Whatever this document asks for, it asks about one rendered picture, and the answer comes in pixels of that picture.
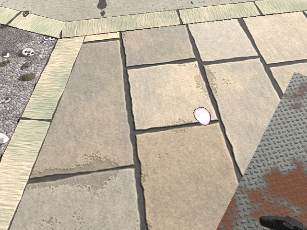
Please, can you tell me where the robot right hand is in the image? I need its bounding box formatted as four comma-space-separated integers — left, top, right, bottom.
259, 216, 307, 230

